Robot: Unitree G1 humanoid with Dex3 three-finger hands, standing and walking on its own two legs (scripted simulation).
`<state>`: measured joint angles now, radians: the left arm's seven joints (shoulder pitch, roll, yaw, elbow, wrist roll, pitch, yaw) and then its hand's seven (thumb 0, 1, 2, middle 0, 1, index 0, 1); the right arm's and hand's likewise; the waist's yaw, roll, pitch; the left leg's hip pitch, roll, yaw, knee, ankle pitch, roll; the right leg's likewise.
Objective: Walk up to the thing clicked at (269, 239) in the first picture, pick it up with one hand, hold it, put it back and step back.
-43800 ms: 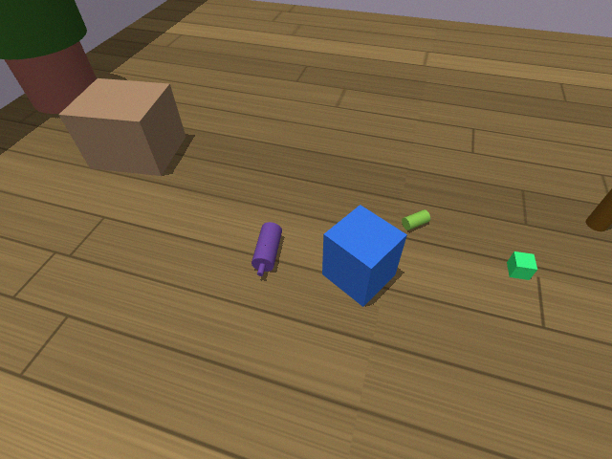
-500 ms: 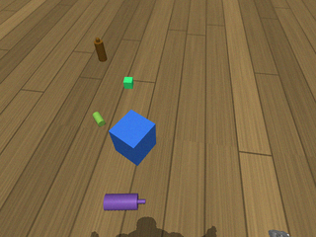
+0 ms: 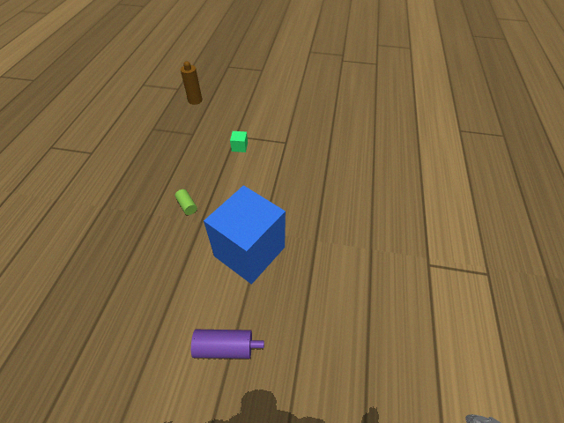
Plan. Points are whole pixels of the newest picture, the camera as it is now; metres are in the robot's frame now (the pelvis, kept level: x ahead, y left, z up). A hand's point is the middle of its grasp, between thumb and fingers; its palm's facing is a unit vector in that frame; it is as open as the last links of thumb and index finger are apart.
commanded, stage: walk up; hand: left
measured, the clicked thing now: (229, 343) +0.44 +0.19 -0.72
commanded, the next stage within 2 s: stand in 1.00 s
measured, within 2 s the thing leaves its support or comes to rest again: neither
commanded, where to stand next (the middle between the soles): +0.06 -0.02 m, yaw -1 degrees
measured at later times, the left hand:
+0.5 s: hand out of the picture +0.08 +0.25 -0.14, palm faces +0.00 -0.95 -0.33, open 7.4 cm
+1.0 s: hand out of the picture +0.09 +0.25 -0.14, palm faces -0.02 -0.94 -0.34, open 7.4 cm
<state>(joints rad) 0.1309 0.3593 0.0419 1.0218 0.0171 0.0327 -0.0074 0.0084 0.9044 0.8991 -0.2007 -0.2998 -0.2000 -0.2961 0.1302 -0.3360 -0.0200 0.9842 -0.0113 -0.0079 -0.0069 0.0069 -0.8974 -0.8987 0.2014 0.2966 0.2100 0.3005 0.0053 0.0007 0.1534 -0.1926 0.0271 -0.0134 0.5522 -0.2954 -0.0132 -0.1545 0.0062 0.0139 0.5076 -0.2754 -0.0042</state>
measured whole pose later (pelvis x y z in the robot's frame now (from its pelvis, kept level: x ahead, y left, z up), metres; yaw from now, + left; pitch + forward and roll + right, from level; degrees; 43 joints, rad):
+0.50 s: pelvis +0.00 -0.01 +0.01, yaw +0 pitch -3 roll +0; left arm 0.12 0.35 0.03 1.11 0.01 0.00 -0.02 0.01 0.90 0.90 -0.20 -0.30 -0.20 -0.30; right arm 0.12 -0.36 -0.01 1.10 -0.02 -0.02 0.00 0.01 -0.90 -0.90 0.20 0.30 0.21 0.30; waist 0.01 0.00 0.05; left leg -0.09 0.03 0.00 0.33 -0.18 -0.02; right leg -0.08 0.00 0.02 0.34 -0.20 0.00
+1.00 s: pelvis +0.01 +0.00 +0.01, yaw -1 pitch -3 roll +0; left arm 0.10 0.35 0.02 1.13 0.01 0.00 -0.01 0.01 0.90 0.90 -0.20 -0.30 -0.20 -0.30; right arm 0.11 -0.35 -0.01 1.11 -0.01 -0.02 0.00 0.01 -0.90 -0.90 0.20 0.30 0.21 0.30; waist 0.00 0.00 0.06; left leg -0.08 0.02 0.01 0.31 -0.19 -0.02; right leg -0.08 0.00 0.04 0.33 -0.20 0.01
